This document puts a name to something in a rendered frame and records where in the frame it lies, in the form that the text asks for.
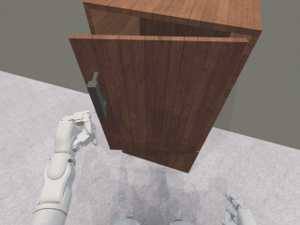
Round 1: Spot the robot right hand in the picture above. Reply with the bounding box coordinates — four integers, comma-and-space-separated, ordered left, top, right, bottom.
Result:
221, 191, 258, 225

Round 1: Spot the handle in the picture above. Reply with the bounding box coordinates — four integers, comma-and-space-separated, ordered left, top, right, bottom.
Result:
86, 72, 107, 119

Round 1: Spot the cupboard door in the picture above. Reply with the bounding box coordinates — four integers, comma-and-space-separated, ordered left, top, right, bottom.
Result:
68, 34, 248, 152

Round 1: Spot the robot left hand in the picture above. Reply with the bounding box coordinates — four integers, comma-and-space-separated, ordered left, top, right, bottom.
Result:
54, 111, 98, 157

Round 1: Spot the left robot forearm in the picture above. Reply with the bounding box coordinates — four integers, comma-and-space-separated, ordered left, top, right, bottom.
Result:
28, 152, 76, 225

